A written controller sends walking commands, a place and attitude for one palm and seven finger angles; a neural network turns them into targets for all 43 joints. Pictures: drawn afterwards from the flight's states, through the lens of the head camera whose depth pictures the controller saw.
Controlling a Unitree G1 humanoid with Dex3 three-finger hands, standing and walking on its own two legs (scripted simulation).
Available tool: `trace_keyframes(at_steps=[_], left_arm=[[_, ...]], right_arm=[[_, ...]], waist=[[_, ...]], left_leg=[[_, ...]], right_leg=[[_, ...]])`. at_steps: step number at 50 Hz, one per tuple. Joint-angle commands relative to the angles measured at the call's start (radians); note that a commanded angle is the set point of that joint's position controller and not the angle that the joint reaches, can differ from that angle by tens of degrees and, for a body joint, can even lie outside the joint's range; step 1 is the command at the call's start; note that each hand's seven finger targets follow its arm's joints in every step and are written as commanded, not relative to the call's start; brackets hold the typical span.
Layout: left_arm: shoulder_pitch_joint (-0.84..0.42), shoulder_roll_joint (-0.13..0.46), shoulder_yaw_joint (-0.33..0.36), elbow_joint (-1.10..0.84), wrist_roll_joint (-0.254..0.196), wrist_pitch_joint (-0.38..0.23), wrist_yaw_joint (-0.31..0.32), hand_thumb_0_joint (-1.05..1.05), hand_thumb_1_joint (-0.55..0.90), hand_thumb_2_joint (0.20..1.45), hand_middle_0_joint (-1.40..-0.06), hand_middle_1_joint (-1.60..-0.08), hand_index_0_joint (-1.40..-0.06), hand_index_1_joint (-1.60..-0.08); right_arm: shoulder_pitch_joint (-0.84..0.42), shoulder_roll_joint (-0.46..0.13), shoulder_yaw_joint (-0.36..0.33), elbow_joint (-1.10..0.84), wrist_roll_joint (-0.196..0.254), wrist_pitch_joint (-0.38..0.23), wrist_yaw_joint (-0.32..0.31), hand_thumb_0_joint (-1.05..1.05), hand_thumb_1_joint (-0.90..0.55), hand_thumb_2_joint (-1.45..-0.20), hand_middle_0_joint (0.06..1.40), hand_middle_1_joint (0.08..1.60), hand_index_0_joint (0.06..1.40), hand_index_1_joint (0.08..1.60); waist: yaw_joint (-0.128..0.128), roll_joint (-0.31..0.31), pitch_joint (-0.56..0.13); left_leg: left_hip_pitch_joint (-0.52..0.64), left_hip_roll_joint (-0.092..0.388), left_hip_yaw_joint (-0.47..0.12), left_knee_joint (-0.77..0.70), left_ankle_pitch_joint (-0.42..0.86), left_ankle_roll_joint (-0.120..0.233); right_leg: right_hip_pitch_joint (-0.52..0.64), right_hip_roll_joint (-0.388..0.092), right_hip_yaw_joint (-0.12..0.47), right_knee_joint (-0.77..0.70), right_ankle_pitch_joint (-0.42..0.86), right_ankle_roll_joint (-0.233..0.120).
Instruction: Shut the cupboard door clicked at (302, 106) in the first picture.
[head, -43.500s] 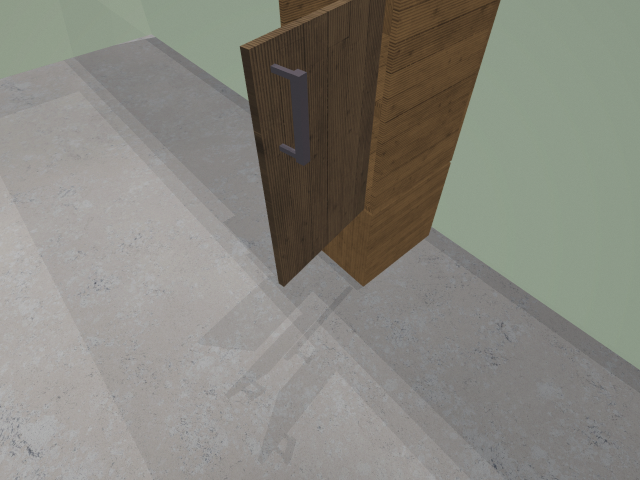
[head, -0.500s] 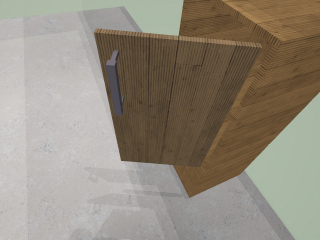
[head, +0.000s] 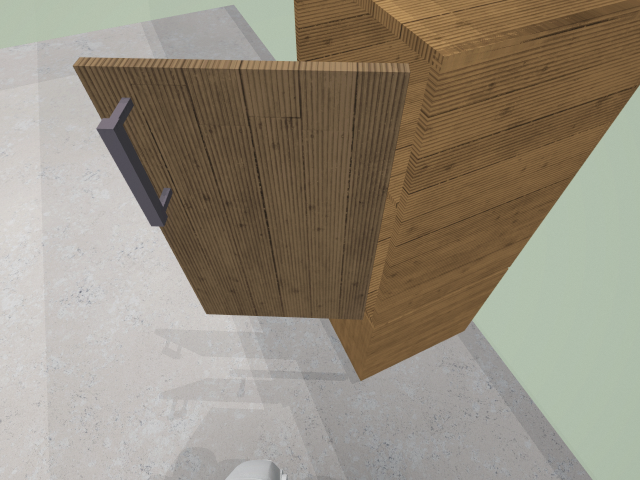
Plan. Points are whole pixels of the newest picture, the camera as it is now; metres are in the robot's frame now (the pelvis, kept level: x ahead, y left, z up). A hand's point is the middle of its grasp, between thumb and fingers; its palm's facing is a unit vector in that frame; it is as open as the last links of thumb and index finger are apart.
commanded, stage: come to a stop and stand still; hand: left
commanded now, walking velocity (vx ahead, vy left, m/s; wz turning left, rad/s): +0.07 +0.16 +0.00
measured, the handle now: (142, 167) +0.44 +0.25 +0.14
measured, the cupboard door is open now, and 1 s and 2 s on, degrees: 63 63 63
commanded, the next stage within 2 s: look again from close up in 0.92 s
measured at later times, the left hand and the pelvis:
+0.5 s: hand out of the picture -0.01 +0.20 -0.17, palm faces +0.05 -0.98 -0.19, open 7.4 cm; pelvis -0.03 +0.02 +0.01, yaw +0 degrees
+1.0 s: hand out of the picture +0.00 +0.19 -0.17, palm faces +0.01 -0.98 -0.22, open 7.4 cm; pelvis -0.03 +0.01 +0.01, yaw +0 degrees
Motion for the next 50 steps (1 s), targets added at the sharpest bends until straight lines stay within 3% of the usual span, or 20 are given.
trace_keyframes(at_steps=[1, 4, 7, 8, 9, 10, 12, 15, 19, 21, 23, 24, 25, 26, 27, 30, 32, 34, 36, 50], left_arm=[[0.068, 0.225, 0.059, -0.055, 0.004, -0.007, 0.021, 0.0, 0.9, 0.9, -0.2, -0.3, -0.2, -0.3], [0.051, 0.229, 0.062, -0.064, 0.005, 0.0, 0.016, 0.0, 0.9, 0.9, -0.2, -0.3, -0.2, -0.3], [0.022, 0.213, 0.058, -0.065, -0.008, 0.013, 0.011, 0.0, 0.9, 0.9, -0.2, -0.3, -0.2, -0.3], [0.025, 0.161, 0.048, -0.077, -0.012, 0.021, 0.007, 0.0, 0.9, 0.9, -0.2, -0.3, -0.2, -0.3], [0.025, 0.101, 0.037, -0.094, -0.016, 0.027, 0.001, 0.0, 0.9, 0.9, -0.2, -0.3, -0.2, -0.3], [0.01, 0.094, 0.03, -0.103, -0.013, 0.03, 0.002, 0.0, 0.9, 0.9, -0.2, -0.3, -0.2, -0.3], [0.012, 0.1, 0.03, -0.061, -0.007, 0.03, -0.003, 0.0, 0.9, 0.9, -0.2, -0.3, -0.2, -0.3], [0.07, 0.071, 0.018, -0.014, -0.006, 0.023, -0.008, 0.0, 0.9, 0.9, -0.2, -0.3, -0.2, -0.3], [0.081, 0.05, 0.003, 0.0, -0.013, 0.015, -0.001, 0.0, 0.9, 0.9, -0.2, -0.3, -0.2, -0.3], [0.127, 0.059, 0.0, 0.03, -0.013, 0.001, 0.002, 0.0, 0.9, 0.9, -0.2, -0.3, -0.2, -0.3], [0.122, 0.109, -0.004, 0.047, -0.015, -0.017, 0.007, 0.0, 0.9, 0.9, -0.2, -0.3, -0.2, -0.3], [0.113, 0.125, -0.006, 0.045, -0.017, -0.018, 0.005, 0.0, 0.9, 0.9, -0.2, -0.3, -0.2, -0.3], [0.06, 0.261, -0.014, -0.003, -0.015, -0.028, 0.008, 0.0, 0.9, 0.9, -0.2, -0.3, -0.2, -0.3], [0.092, 0.189, 0.008, -0.03, -0.011, -0.019, 0.012, 0.0, 0.9, 0.9, -0.2, -0.3, -0.2, -0.3], [0.123, 0.158, -0.005, -0.022, -0.008, -0.021, 0.01, 0.0, 0.9, 0.9, -0.2, -0.3, -0.2, -0.3], [0.162, 0.12, -0.019, -0.023, -0.009, -0.037, 0.013, 0.0, 0.9, 0.9, -0.2, -0.3, -0.2, -0.3], [0.119, 0.144, -0.015, -0.037, -0.017, -0.044, 0.017, 0.0, 0.9, 0.9, -0.2, -0.3, -0.2, -0.3], [0.12, 0.16, -0.012, -0.041, -0.019, -0.047, 0.018, 0.0, 0.9, 0.9, -0.2, -0.3, -0.2, -0.3], [0.153, 0.156, -0.018, -0.032, -0.021, -0.048, 0.021, 0.0, 0.9, 0.9, -0.2, -0.3, -0.2, -0.3], [0.143, 0.14, -0.031, -0.019, -0.021, -0.034, 0.02, 0.0, 0.9, 0.9, -0.2, -0.3, -0.2, -0.3]], right_arm=[[-0.012, -0.027, -0.003, -0.089, 0.004, -0.013, 0.014, 0.0, -0.9, -0.9, 0.2, 0.3, 0.2, 0.3], [0.008, -0.015, 0.001, -0.096, 0.006, -0.021, 0.019, 0.0, -0.9, -0.9, 0.2, 0.3, 0.2, 0.3], [0.099, -0.012, 0.007, -0.058, 0.005, -0.033, 0.012, 0.0, -0.9, -0.9, 0.2, 0.3, 0.2, 0.3], [0.124, -0.059, 0.002, -0.057, 0.0, -0.041, 0.008, 0.0, -0.9, -0.9, 0.2, 0.3, 0.2, 0.3], [0.118, -0.125, -0.01, -0.073, -0.011, -0.042, 0.004, 0.0, -0.9, -0.9, 0.2, 0.3, 0.2, 0.3], [0.092, -0.136, -0.01, -0.087, -0.011, -0.038, -0.001, 0.0, -0.9, -0.9, 0.2, 0.3, 0.2, 0.3], [0.014, -0.088, 0.008, -0.087, -0.013, -0.046, -0.012, 0.0, -0.9, -0.9, 0.2, 0.3, 0.2, 0.3], [-0.026, -0.058, 0.019, -0.084, -0.008, -0.055, -0.015, 0.0, -0.9, -0.9, 0.2, 0.3, 0.2, 0.3], [0.038, -0.075, 0.018, -0.045, -0.01, -0.055, -0.018, 0.0, -0.9, -0.9, 0.2, 0.3, 0.2, 0.3], [0.037, -0.061, 0.023, -0.03, 0.0, -0.06, -0.018, 0.0, -0.9, -0.9, 0.2, 0.3, 0.2, 0.3], [0.042, -0.024, 0.033, -0.021, 0.012, -0.066, -0.012, 0.0, -0.9, -0.9, 0.2, 0.3, 0.2, 0.3], [0.046, -0.018, 0.035, -0.015, 0.01, -0.069, -0.007, 0.0, -0.9, -0.9, 0.2, 0.3, 0.2, 0.3], [0.0, -0.143, 0.029, -0.092, -0.009, -0.07, -0.004, 0.0, -0.9, -0.9, 0.2, 0.3, 0.2, 0.3], [0.007, -0.171, -0.005, -0.11, -0.016, -0.083, -0.013, 0.0, -0.9, -0.9, 0.2, 0.3, 0.2, 0.3], [-0.028, -0.148, -0.001, -0.125, -0.011, -0.077, -0.014, 0.0, -0.9, -0.9, 0.2, 0.3, 0.2, 0.3], [0.014, -0.07, 0.02, -0.127, -0.009, -0.072, -0.006, 0.0, -0.9, -0.9, 0.2, 0.3, 0.2, 0.3], [0.039, -0.068, 0.02, -0.107, -0.006, -0.071, -0.004, 0.0, -0.9, -0.9, 0.2, 0.3, 0.2, 0.3], [0.043, -0.08, 0.02, -0.091, -0.002, -0.077, -0.006, 0.0, -0.9, -0.9, 0.2, 0.3, 0.2, 0.3], [0.037, -0.077, 0.026, -0.077, 0.001, -0.078, -0.005, 0.0, -0.9, -0.9, 0.2, 0.3, 0.2, 0.3], [0.014, -0.064, 0.041, 0.002, 0.004, -0.064, 0.001, 0.0, -0.9, -0.9, 0.2, 0.3, 0.2, 0.3]], waist=[[0.046, -0.193, -0.087], [0.038, -0.215, -0.092], [-0.009, -0.153, -0.091], [-0.018, -0.004, -0.099], [-0.013, 0.237, -0.065], [-0.019, 0.254, -0.027], [0.009, 0.183, -0.038], [0.035, 0.1, -0.047], [0.017, 0.067, -0.083], [0.037, 0.021, -0.097], [0.012, -0.044, -0.079], [0.004, 0.003, -0.075], [-0.032, 0.123, 0.048], [0.001, 0.148, -0.08], [0.016, 0.104, -0.121], [0.007, -0.144, -0.106], [-0.023, -0.097, -0.068], [-0.016, -0.018, -0.077], [-0.004, -0.027, -0.094], [0.004, -0.022, -0.041]], left_leg=[[-0.048, -0.003, -0.013, -0.001, 0.043, 0.0], [0.06, -0.02, 0.008, -0.206, 0.085, 0.012], [0.315, -0.036, 0.044, -0.518, 0.25, 0.023], [0.366, 0.055, -0.064, -0.611, 0.231, 0.053], [0.285, 0.233, -0.293, -0.702, 0.23, 0.139], [0.155, 0.3, -0.358, -0.758, 0.21, 0.225], [0.125, 0.238, -0.295, -0.751, 0.252, 0.234], [0.152, 0.187, -0.18, -0.723, 0.413, 0.221], [0.221, 0.197, -0.203, -0.695, 0.445, 0.221], [0.204, 0.15, -0.165, -0.63, 0.447, 0.169], [0.173, 0.064, -0.091, -0.592, 0.357, 0.083], [0.22, 0.047, -0.088, -0.609, 0.347, 0.071], [0.24, 0.033, -0.135, -0.669, 0.357, 0.056], [0.175, 0.125, -0.208, -0.657, 0.144, 0.089], [0.133, 0.12, -0.222, -0.667, 0.048, 0.109], [0.121, 0.045, -0.107, -0.503, 0.238, 0.087], [0.177, 0.032, -0.083, -0.471, 0.307, 0.077], [0.191, 0.051, -0.089, -0.485, 0.407, 0.084], [0.197, 0.058, -0.077, -0.48, 0.468, 0.084], [0.208, 0.066, -0.075, -0.555, 0.381, 0.076]], right_leg=[[0.086, -0.277, 0.222, -0.22, 0.465, -0.2], [0.035, -0.249, 0.222, -0.238, 0.238, -0.185], [-0.104, -0.164, 0.161, -0.166, 0.046, -0.119], [-0.165, -0.084, 0.103, -0.054, -0.067, -0.08], [-0.209, 0.02, -0.017, 0.086, -0.195, -0.017], [-0.178, 0.032, -0.018, 0.237, -0.268, -0.013], [-0.151, 0.011, 0.041, 0.384, -0.193, -0.031], [-0.091, 0.009, 0.01, 0.314, -0.149, -0.021], [0.015, 0.016, -0.003, 0.037, -0.135, -0.015], [0.132, 0.011, 0.008, -0.194, 0.044, -0.014], [0.151, -0.102, 0.147, -0.264, 0.164, -0.063], [0.098, -0.121, 0.144, -0.247, 0.17, -0.077], [-0.029, 0.001, 0.058, -0.14, -0.04, -0.075], [0.005, 0.006, 0.028, -0.068, -0.122, -0.06], [0.053, 0.012, 0.022, -0.074, -0.064, -0.061], [0.053, -0.058, 0.138, -0.202, -0.01, -0.089], [-0.024, -0.086, 0.18, -0.226, 0.018, -0.104], [0.016, -0.061, 0.143, -0.177, 0.17, -0.094], [0.068, -0.062, 0.131, -0.158, 0.306, -0.086], [0.057, -0.045, 0.119, -0.232, 0.141, -0.062]])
